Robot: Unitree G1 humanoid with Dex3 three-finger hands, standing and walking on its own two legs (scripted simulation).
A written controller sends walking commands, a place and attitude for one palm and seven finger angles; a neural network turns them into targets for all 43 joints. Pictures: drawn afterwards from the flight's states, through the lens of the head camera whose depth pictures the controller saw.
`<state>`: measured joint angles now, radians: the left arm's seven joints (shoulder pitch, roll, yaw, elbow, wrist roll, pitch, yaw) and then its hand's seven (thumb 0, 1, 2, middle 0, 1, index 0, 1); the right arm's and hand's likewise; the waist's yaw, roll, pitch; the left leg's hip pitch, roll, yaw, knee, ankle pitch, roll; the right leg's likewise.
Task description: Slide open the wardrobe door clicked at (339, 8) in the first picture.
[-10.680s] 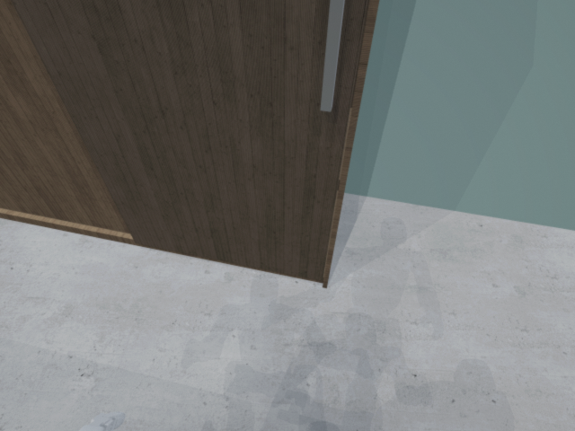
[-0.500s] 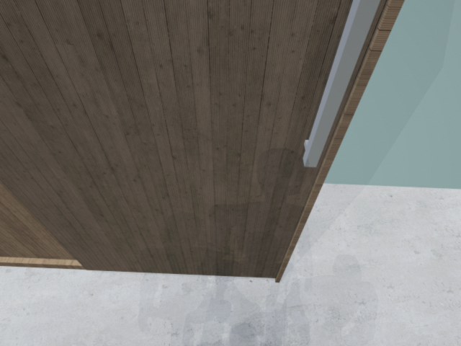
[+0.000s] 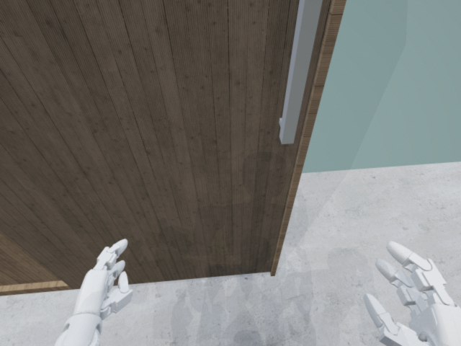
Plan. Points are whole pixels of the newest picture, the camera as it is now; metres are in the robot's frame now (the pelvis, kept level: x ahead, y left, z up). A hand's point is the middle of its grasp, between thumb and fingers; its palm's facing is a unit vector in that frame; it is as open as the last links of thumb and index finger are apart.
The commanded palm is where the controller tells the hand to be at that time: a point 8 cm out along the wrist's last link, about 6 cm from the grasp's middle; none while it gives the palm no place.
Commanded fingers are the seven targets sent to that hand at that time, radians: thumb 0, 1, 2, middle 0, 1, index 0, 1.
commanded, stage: raise the hand with hooked fingers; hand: right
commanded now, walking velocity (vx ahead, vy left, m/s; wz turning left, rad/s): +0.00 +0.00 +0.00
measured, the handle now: (296, 59) +0.50 -0.11 +0.26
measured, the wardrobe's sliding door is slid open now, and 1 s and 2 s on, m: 0.00 0.00 0.00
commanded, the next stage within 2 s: move the hooked fingers beside the handle in 1.56 s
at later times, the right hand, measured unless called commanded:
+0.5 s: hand (418, 225) +0.24 -0.24 +0.16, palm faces +0.00 +1.00 -0.10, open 12.3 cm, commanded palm +0.21 -0.29 +0.18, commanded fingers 0.00 0.34 -0.37 0.29 1.10 0.29 1.10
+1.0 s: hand out of the picture +0.28 -0.28 +0.27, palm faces +0.04 +0.99 -0.16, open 13.9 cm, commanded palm +0.25 -0.32 +0.28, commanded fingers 0.00 0.50 -0.30 0.30 1.20 0.30 1.20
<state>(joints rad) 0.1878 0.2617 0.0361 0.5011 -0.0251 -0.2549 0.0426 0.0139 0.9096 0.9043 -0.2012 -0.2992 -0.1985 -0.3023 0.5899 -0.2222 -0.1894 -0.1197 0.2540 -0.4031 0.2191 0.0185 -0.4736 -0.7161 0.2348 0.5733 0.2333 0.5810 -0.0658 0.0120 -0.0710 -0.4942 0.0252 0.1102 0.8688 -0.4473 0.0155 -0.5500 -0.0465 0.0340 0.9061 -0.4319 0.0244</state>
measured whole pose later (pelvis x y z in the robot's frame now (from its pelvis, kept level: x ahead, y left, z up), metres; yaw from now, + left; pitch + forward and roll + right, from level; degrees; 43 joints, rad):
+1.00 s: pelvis +0.01 -0.01 +0.04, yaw +1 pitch -3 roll +1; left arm 0.19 0.25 -0.12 0.61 -0.09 -0.24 0.10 0.02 0.90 0.90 -0.21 -0.30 -0.20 -0.30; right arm -0.15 -0.51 -0.49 -0.03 0.35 0.25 0.46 -0.01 0.49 -0.31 0.30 1.19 0.30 1.20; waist -0.08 -0.06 -0.01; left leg -0.14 0.03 0.09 0.48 -0.28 0.00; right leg -0.19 -0.03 0.00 0.51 -0.27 0.01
